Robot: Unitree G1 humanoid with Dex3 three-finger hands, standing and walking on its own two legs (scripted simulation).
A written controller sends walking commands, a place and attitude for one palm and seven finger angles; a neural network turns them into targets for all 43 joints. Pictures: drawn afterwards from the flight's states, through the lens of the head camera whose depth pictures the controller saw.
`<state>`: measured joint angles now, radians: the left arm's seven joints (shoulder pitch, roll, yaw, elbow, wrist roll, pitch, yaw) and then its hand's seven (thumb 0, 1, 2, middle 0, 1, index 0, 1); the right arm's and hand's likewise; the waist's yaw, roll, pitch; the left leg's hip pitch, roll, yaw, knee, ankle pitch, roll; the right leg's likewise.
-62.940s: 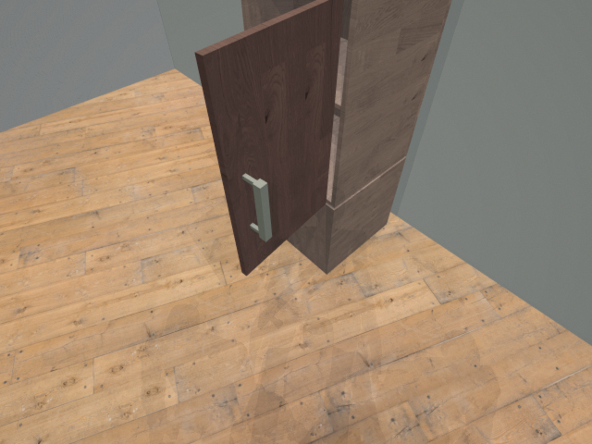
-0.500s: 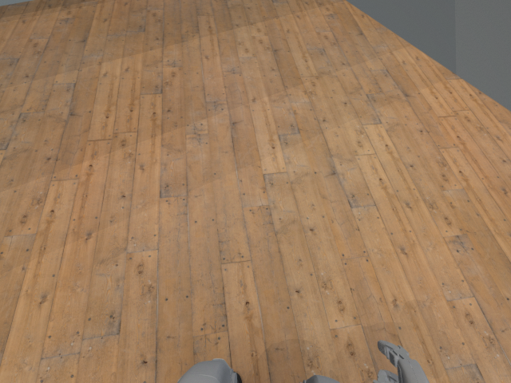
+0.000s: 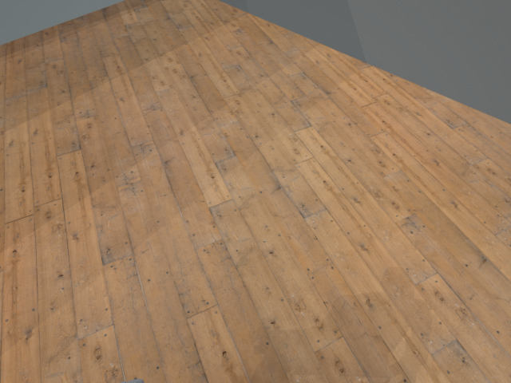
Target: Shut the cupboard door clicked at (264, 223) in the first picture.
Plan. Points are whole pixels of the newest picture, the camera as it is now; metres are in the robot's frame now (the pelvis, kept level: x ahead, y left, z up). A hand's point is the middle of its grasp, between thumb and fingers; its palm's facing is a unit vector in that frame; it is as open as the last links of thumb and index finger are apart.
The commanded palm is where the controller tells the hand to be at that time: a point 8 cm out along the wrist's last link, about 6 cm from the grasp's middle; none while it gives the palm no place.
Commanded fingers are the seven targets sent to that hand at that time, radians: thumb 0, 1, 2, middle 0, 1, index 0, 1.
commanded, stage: turn to face it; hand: left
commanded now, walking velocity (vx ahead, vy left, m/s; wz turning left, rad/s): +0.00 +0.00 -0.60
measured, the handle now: out of the picture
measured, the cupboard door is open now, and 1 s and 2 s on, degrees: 26 26 26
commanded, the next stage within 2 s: none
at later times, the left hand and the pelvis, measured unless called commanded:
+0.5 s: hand (128, 353) +0.18 +0.24 -0.16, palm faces -0.20 -0.96 -0.20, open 7.4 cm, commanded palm none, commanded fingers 0.00 0.90 0.90 -0.20 -0.30 -0.20 -0.30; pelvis +0.05 +0.06 +0.02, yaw -16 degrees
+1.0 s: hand (196, 321) +0.23 +0.13 -0.13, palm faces -0.54 -0.80 -0.27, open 7.4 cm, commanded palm none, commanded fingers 0.00 0.90 0.90 -0.20 -0.30 -0.20 -0.30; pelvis +0.04 +0.01 +0.02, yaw -34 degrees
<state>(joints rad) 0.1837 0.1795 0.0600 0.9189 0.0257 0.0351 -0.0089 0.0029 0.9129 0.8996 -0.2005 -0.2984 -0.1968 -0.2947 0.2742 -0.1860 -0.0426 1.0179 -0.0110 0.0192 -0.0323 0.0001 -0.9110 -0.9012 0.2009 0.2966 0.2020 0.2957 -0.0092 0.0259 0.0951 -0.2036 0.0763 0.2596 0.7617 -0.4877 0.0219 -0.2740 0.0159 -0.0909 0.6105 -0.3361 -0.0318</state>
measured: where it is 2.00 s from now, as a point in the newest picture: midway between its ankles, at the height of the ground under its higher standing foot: outside the picture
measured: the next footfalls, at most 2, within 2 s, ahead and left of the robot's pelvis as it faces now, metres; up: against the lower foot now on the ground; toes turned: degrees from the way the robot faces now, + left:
left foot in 0.36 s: +0.13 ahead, +0.15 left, +0.00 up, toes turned -9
right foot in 0.80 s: +0.02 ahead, -0.08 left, +0.00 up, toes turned -33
